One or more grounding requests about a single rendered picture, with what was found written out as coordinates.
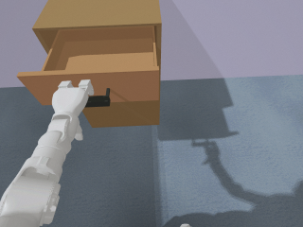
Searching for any left robot hand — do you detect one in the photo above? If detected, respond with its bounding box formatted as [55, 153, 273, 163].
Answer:
[52, 79, 95, 141]

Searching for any cabinet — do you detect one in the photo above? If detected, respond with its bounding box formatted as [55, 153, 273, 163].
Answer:
[32, 0, 162, 128]

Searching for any drawer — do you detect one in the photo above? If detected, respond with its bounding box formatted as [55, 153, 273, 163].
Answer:
[16, 26, 159, 106]

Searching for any handle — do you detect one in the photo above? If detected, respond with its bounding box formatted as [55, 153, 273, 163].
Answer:
[85, 88, 111, 108]

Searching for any left robot upper arm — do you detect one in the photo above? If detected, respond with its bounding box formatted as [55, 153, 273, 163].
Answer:
[0, 176, 61, 227]

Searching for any left robot forearm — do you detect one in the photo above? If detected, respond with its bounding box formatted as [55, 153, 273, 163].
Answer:
[0, 112, 79, 216]

